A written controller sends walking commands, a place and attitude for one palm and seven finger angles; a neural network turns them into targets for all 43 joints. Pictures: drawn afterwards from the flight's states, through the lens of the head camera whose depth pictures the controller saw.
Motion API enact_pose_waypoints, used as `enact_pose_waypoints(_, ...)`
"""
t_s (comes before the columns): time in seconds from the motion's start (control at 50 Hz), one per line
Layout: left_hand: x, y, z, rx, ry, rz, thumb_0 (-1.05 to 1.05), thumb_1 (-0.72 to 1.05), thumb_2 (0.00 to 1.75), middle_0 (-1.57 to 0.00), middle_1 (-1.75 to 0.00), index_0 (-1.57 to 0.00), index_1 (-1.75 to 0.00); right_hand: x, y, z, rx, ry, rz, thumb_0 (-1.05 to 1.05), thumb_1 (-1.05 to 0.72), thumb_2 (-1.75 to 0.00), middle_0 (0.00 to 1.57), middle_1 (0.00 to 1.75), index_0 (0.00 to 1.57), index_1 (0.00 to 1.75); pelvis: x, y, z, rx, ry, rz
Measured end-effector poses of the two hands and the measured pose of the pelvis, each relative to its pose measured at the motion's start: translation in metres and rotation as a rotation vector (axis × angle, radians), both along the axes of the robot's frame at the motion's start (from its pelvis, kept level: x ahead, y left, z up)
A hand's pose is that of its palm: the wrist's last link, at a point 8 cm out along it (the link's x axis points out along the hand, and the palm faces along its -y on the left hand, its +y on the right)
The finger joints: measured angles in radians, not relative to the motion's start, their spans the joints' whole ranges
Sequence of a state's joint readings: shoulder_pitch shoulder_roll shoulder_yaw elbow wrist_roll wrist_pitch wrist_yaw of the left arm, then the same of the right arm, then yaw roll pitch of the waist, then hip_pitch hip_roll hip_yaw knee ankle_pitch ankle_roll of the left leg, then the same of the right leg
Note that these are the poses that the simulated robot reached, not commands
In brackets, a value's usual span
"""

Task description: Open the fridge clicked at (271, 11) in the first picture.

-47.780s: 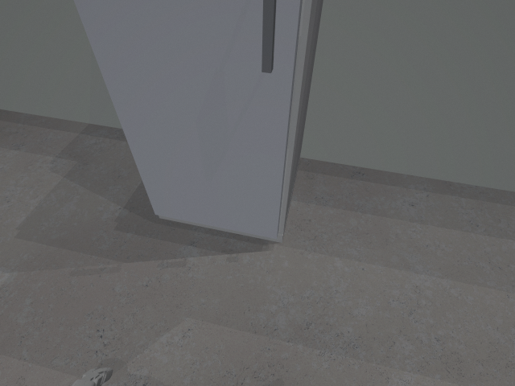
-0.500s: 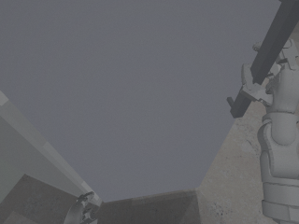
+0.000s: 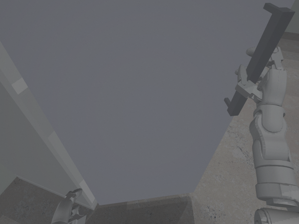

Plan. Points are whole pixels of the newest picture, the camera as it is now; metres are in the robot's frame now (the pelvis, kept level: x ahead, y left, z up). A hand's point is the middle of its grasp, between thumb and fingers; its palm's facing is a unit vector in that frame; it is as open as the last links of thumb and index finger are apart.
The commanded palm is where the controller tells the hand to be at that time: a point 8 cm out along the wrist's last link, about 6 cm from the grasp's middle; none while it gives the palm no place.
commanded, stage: stop walking and hold the door back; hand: right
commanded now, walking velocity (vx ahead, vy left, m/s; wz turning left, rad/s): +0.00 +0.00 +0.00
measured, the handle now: (248, 68) +0.42 -0.22 +0.24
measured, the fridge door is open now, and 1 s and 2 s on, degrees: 62 60 60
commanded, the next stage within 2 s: loosen the grip on the handle in 0.32 s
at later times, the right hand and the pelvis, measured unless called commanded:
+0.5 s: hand (241, 73) +0.41 -0.20 +0.23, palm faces +0.29 +0.94 -0.17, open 6.4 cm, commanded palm +0.35 -0.24 +0.23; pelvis -0.01 +0.02 +0.00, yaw +1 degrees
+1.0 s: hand (250, 70) +0.41 -0.22 +0.24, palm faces +0.39 +0.91 -0.15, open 14.3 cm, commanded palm +0.36 -0.25 +0.24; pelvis +0.02 +0.02 +0.00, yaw +2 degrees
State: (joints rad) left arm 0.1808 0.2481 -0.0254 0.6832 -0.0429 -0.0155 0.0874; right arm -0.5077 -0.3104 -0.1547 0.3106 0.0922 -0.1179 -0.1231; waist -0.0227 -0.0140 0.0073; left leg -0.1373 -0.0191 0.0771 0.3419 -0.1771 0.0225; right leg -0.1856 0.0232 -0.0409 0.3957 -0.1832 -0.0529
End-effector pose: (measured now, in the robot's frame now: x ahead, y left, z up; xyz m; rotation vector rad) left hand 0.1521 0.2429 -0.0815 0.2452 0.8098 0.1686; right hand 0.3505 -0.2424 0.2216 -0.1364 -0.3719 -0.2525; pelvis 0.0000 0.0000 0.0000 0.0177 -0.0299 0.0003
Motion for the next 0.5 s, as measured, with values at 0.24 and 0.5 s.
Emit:
enact_pose_waypoints(0.24,-0.033,0.011,-0.020,-0.045,0.077,0.038,0.01,0.91,0.90,-0.20,-0.30,-0.20,-0.30,0.006,0.004,0.003,-0.018,0.058,-0.045,-0.10,-0.65,-0.83,0.46,1.41,0.30,1.37,-0.006,0.013,0.000,0.000,-0.001,0.001)
enact_pose_waypoints(0.5,-0.034,0.011,-0.019,-0.044,0.050,0.011,0.01,0.91,0.90,-0.20,-0.30,-0.20,-0.30,0.024,-0.004,0.013,-0.059,0.119,-0.035,-0.11,-0.54,-0.78,0.51,1.43,0.37,1.39,-0.013,0.020,-0.002,-0.014,0.014,0.010)
